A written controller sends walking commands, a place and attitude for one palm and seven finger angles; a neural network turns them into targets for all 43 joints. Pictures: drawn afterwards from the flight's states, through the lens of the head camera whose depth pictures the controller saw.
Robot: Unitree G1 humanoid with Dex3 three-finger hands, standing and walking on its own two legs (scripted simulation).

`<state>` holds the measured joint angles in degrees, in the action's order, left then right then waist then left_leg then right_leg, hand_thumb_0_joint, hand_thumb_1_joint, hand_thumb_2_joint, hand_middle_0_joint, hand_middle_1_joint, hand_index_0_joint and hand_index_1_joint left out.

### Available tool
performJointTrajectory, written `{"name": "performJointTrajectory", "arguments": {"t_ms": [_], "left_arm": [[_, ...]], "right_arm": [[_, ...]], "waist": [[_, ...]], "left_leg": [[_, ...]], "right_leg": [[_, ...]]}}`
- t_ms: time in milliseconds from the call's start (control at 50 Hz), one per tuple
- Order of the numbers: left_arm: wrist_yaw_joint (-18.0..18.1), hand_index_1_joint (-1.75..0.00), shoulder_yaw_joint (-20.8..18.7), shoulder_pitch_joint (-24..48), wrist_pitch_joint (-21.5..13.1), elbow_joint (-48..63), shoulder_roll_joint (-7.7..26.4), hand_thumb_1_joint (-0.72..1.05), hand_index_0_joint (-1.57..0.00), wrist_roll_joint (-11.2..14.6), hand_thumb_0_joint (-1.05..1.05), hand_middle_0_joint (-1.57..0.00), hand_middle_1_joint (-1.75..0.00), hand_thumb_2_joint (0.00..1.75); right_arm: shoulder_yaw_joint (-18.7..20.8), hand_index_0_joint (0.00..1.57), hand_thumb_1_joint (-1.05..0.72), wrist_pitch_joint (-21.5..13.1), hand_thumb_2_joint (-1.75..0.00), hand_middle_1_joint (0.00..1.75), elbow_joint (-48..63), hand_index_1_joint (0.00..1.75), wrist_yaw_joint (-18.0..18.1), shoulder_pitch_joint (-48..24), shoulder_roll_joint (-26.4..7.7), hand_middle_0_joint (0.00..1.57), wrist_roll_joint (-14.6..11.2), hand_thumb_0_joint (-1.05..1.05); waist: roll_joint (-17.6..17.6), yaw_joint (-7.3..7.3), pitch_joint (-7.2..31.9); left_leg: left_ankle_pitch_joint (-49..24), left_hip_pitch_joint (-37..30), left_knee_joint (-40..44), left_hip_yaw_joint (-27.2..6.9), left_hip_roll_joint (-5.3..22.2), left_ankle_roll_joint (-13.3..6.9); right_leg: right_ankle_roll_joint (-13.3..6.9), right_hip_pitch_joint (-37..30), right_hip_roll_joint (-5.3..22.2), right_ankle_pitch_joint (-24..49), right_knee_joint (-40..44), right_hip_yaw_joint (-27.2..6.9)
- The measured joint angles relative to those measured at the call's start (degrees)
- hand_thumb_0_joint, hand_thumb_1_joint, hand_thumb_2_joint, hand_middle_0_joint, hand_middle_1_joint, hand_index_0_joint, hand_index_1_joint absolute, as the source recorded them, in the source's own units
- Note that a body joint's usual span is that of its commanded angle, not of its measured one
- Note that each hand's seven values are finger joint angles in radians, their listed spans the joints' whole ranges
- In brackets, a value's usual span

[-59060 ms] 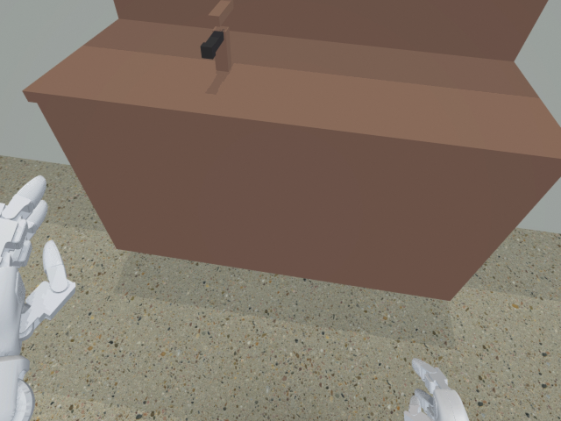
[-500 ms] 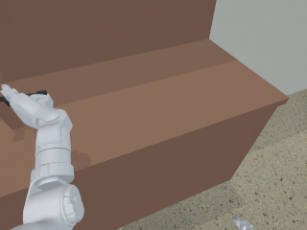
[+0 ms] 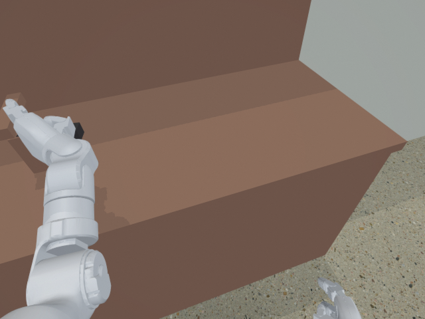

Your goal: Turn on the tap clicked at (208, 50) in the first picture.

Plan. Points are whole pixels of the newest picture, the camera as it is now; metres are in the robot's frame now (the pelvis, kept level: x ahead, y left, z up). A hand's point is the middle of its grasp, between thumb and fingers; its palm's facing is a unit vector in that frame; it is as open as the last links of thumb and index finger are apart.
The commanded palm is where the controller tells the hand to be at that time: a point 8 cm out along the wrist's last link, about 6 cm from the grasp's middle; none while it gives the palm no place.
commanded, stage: lift the hand up off the lever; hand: left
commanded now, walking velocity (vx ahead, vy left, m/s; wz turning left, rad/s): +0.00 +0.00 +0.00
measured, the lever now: (74, 131) +0.46 +0.34 +0.12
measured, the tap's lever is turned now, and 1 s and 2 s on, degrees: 78 78 78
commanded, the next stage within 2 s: draw the hand back beside the body in 0.68 s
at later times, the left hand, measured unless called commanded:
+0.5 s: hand (60, 119) +0.39 +0.30 +0.21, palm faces +0.83 -0.55 +0.00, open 7.8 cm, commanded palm +0.34 +0.30 +0.20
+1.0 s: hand (88, 129) +0.37 +0.25 +0.20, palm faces +0.45 -0.89 -0.05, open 7.8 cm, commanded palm +0.31 +0.29 +0.20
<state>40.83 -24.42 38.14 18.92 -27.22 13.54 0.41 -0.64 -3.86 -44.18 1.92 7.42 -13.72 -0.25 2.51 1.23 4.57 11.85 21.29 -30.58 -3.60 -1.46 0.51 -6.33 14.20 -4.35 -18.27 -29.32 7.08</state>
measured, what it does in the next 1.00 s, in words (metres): stands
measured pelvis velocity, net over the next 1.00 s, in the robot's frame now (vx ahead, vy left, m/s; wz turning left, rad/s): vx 0.01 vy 0.01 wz -0.07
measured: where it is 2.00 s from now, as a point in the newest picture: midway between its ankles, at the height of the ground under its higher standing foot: outside the picture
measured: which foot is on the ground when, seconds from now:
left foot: down 0.00-1.00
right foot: down 0.00-1.00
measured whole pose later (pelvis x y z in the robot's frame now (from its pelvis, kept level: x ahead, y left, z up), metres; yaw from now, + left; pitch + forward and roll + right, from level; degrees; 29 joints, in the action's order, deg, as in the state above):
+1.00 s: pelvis +0.01 +0.01 +0.01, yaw -4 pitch -2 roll +1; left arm 13.4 -18.5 19.4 24.0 -6.8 16.8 8.6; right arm -3.3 1.5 -39.4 5.3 8.7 -13.2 -3.6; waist 2.2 1.9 3.9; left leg 11.1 10.9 -24.3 0.4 -1.1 -0.5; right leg -5.2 5.3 -4.3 -16.3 -23.8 2.7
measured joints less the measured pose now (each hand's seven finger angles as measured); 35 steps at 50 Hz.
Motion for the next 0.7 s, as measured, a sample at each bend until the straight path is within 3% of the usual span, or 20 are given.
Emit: {"name": "performJointTrajectory", "arguments": {"t_ms": [160, 300, 580, 700], "left_arm": [[-0.9, -0.15, 0.3, 1.5, 1.9, -2.8, -0.2, 0.90, -0.15, 1.9, 0.02, -0.15, -0.15, 0.90], [0.4, -0.15, -2.2, -3.2, 1.5, 3.3, -1.7, 0.90, -0.16, 1.8, 0.02, -0.15, -0.15, 0.90], [-1.8, -0.15, 2.4, -5.6, 6.4, 10.7, -2.5, 0.91, -0.15, 3.4, 0.02, -0.15, -0.15, 0.90], [-0.8, -0.15, 3.1, -3.6, 6.4, 8.8, -4.0, 0.91, -0.15, 3.4, 0.02, -0.15, -0.15, 0.90]], "right_arm": [[-0.3, 0.20, -0.90, 0.7, -0.90, 0.30, -0.2, 0.30, -0.2, 2.0, -0.1, 0.20, -0.4, 0.01], [0.4, 0.20, -0.90, 1.5, -0.90, 0.30, 0.1, 0.30, -0.7, 3.1, 0.1, 0.20, -0.2, 0.01], [0.1, 0.20, -0.90, 0.8, -0.90, 0.30, -0.5, 0.30, -0.2, -0.5, -0.3, 0.20, -1.3, 0.02], [-0.5, 0.20, -0.90, 0.3, -0.90, 0.30, -0.2, 0.30, -0.4, -3.6, 0.9, 0.20, -1.0, 0.02]], "waist": [[0.5, -0.54, 0.5], [0.2, -0.97, 0.8], [0.2, 1.42, -0.5], [0.0, 1.96, -0.9]], "left_leg": [[-0.2, -0.7, 1.0, 0.3, -0.3, -0.4], [0.5, -2.4, 1.5, 1.9, -0.1, -0.8], [-0.3, -6.1, 3.3, 1.4, -0.8, -1.3], [-1.0, -5.5, 3.8, 1.3, -0.9, -1.3]], "right_leg": [[0.5, -0.6, 0.3, 0.2, 1.0, -0.3], [0.8, -1.9, 0.3, 0.1, 1.3, -2.0], [1.3, -5.9, 0.9, 0.8, 3.5, -1.6], [1.3, -5.1, 1.0, 1.2, 3.4, -1.4]]}}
